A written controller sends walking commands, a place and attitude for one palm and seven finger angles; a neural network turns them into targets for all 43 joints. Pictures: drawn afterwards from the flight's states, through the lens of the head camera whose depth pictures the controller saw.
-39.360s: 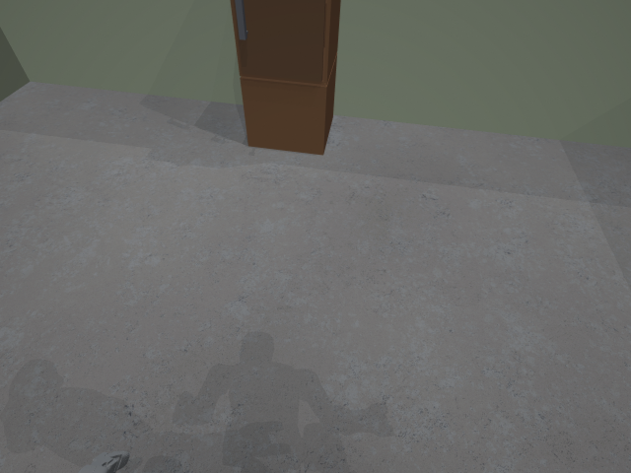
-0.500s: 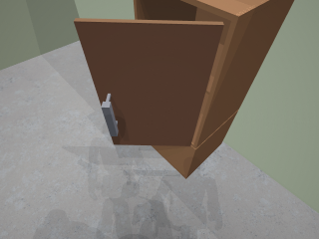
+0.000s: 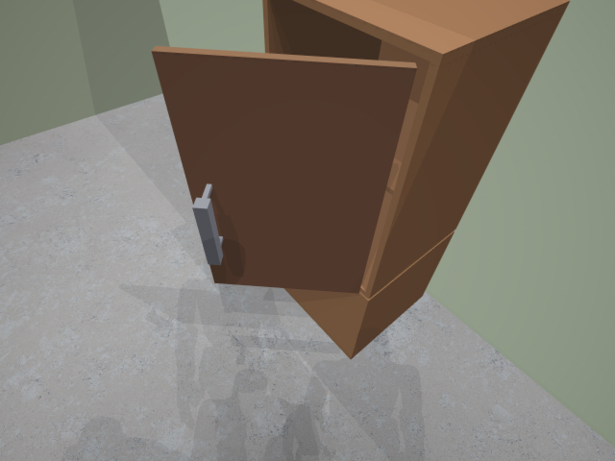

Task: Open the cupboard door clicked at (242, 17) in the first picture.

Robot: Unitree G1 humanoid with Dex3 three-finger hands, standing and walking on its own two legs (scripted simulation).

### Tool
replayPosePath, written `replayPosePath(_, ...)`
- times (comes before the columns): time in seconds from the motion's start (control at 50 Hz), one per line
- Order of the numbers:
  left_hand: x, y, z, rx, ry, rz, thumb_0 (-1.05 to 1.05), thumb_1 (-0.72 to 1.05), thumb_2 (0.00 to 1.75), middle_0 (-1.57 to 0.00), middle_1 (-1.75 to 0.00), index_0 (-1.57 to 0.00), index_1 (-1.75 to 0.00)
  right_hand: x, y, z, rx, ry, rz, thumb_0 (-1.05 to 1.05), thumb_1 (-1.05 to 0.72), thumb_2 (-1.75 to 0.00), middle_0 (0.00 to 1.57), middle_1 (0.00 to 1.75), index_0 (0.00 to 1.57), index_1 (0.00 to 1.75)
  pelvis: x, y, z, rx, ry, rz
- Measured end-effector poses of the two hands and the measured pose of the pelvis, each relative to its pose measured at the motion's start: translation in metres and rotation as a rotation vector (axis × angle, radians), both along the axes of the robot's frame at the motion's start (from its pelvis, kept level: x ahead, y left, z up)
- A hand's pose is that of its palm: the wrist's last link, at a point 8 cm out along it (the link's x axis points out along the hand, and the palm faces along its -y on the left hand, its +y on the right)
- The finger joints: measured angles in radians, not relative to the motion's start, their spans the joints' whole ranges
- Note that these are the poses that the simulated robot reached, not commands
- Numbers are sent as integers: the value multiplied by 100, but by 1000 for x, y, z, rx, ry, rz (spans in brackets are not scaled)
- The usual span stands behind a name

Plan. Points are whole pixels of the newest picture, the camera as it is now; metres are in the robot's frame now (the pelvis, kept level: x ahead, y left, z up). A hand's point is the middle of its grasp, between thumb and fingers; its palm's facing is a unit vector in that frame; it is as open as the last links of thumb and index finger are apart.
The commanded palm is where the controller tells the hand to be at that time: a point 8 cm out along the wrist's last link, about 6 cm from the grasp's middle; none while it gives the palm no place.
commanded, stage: look again from close up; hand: left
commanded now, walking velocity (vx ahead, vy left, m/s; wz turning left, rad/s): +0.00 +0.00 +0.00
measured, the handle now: (212, 225) +0.55 +0.23 -0.09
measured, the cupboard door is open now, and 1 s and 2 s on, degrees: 46 46 46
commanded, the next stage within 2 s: shuffle to correct the standing spot in 0.58 s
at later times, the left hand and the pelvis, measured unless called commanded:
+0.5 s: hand out of the picture +0.01 +0.24 -0.17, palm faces +0.04 -0.97 -0.25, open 7.4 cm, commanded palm none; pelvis -0.03 +0.04 +0.00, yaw +1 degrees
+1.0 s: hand out of the picture -0.09 +0.22 -0.18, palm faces +0.01 -0.99 -0.13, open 7.4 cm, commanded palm none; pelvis -0.03 +0.06 +0.00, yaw -2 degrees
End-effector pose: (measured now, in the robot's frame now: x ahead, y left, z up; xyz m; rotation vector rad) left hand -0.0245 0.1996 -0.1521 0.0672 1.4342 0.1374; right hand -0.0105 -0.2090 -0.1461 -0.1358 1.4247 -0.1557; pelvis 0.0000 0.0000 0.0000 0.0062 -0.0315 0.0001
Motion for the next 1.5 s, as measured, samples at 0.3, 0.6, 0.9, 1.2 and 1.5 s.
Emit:
replayPosePath(0.3,-1,54,6,113,-112,-8,1,91,90,-21,-30,-20,-30,27,-18,5,-62,-165,37,1,-91,-89,19,30,20,30,-17,16,-6,-18,-14,27)
replayPosePath(0.6,19,98,14,119,-203,-62,1,91,90,-20,-30,-20,-30,26,12,18,-68,-217,81,1,-90,-89,20,30,20,30,-37,48,-1,-21,-19,14)
replayPosePath(0.9,-45,87,-1,22,4,-43,1,91,90,-20,-30,-20,-30,-26,47,10,-45,-70,2,1,-90,-89,20,30,20,30,-36,70,-1,-20,1,-5)
replayPosePath(1.2,-52,40,0,-13,87,-18,1,91,90,-20,-30,-20,-30,-32,37,3,-22,-6,-70,1,-90,-89,19,30,20,30,-12,45,-2,-17,8,-32)
replayPosePath(1.5,-4,47,1,46,-42,-55,2,93,90,-20,-30,-20,-30,-22,35,-1,0,-29,-57,2,-93,-89,20,30,20,30,-20,41,-2,-13,4,-31)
